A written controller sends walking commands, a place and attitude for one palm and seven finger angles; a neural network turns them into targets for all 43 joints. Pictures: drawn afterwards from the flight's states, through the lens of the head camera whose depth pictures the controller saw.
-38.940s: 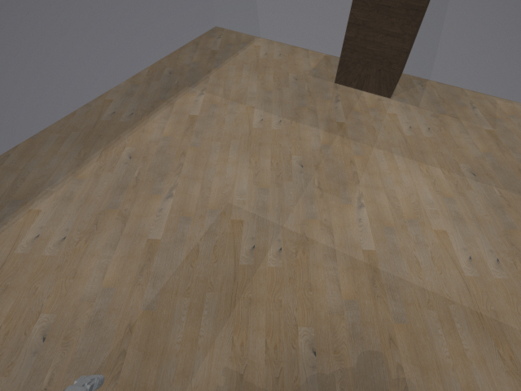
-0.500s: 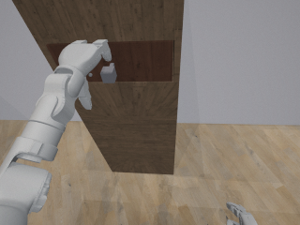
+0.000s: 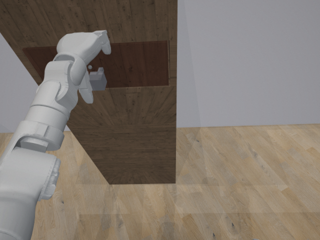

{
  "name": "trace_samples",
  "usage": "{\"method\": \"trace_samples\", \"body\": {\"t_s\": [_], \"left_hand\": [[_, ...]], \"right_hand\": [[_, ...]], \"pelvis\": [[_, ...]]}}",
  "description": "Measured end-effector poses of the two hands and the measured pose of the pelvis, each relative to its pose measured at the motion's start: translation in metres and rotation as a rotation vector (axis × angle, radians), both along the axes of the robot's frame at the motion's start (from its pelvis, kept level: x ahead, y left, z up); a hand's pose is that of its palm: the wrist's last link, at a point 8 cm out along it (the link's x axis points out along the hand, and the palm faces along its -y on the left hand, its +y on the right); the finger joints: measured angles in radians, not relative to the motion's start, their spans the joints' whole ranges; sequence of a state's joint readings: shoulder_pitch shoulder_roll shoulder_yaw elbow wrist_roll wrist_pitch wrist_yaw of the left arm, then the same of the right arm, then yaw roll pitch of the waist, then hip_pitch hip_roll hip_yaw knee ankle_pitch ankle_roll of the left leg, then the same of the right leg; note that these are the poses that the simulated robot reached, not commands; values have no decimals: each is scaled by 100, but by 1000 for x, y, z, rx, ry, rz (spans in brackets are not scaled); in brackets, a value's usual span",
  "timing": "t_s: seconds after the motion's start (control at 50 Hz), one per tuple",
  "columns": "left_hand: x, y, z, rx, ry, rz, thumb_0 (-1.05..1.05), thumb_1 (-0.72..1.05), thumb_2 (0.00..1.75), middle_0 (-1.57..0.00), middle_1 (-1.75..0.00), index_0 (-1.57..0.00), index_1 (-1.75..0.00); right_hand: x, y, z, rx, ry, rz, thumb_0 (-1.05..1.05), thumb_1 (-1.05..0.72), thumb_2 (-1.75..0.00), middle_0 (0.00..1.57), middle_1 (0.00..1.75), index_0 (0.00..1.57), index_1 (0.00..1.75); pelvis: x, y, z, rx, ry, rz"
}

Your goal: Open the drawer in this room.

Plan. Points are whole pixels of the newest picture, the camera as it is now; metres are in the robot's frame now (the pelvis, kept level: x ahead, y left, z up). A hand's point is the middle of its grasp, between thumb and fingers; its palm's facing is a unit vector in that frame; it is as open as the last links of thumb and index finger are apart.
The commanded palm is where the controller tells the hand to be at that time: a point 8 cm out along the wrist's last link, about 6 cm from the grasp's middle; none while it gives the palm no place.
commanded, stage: move the hooked fingers above the handle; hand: left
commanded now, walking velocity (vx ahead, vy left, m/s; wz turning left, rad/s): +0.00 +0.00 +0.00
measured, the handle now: (98, 76) +0.51 +0.18 +0.14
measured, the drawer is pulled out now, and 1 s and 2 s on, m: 0.00 0.00 0.00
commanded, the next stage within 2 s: lower the fingers behind the handle in 0.60 s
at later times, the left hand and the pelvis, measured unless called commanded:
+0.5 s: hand (86, 65) +0.47 +0.18 +0.20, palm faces +0.01 -0.02 -1.00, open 13.8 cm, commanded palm +0.45 +0.20 +0.27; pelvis -0.01 +0.00 +0.00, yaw +0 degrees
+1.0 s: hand (86, 76) +0.47 +0.19 +0.18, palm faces -0.02 -0.03 -1.00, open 13.8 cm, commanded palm +0.45 +0.20 +0.24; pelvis -0.01 +0.01 +0.00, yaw -1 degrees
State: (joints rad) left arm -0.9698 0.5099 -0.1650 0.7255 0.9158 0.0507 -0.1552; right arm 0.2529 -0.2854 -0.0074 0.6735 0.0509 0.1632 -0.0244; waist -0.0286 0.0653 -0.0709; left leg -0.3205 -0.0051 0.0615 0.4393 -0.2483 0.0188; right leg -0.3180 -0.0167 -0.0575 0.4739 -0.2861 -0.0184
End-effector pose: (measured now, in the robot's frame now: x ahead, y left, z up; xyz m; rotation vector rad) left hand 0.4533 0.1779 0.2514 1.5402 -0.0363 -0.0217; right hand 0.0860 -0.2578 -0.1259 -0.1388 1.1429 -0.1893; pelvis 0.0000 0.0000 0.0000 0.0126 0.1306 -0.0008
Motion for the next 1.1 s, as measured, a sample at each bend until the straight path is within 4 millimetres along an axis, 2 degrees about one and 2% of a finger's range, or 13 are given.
{"method": "trace_samples", "body": {"t_s": [0.18,0.32,0.5,0.8,1.1], "left_hand": [[-2,8,-3,11,12,24,0,-49,30,-34,-123,-33,-121],[-8,6,-2,13,3,2,0,-49,30,-33,-121,-32,-120],[-2,5,5,8,-5,17,0,-49,30,-33,-121,-32,-120],[-2,6,4,8,-11,7,0,-49,30,-34,-123,-32,-120],[-11,14,-28,2,11,-25,0,-49,30,-32,-121,-32,-120]], "right_hand": [[-11,-7,0,-7,15,-27,1,-91,-90,20,30,20,30],[-7,-5,1,-12,0,-17,1,-91,-90,20,30,20,30],[0,1,4,-7,-35,-15,1,-91,-90,20,30,20,30],[-10,5,2,-6,-6,-21,1,-91,-90,20,30,20,30],[-12,4,3,-20,0,-24,1,-91,-90,20,30,20,30]], "pelvis": [[-3,-3,0,1,0,-7],[-5,-2,0,-1,-5,2],[-6,0,-1,-3,-1,0],[-7,5,-1,-4,2,-6],[-7,6,-2,-7,7,-7]]}}
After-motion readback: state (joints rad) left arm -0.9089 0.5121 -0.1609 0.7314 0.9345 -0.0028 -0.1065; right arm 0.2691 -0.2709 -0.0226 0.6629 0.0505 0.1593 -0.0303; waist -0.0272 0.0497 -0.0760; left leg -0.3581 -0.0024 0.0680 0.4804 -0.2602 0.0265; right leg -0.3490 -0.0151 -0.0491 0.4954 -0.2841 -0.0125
